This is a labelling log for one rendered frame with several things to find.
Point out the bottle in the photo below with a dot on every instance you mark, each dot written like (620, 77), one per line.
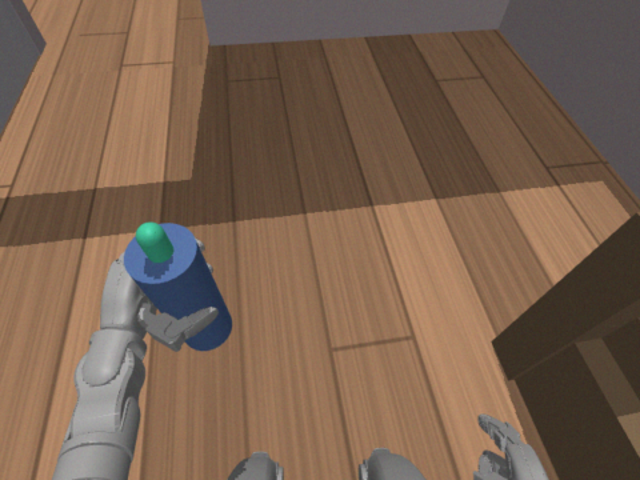
(167, 264)

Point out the left robot hand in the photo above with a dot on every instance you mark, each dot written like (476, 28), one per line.
(125, 305)

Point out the sofa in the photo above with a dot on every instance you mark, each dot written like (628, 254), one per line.
(575, 357)

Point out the left robot arm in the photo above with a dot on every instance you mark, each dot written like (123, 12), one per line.
(101, 437)

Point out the right robot hand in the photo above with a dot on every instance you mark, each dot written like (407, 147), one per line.
(521, 461)

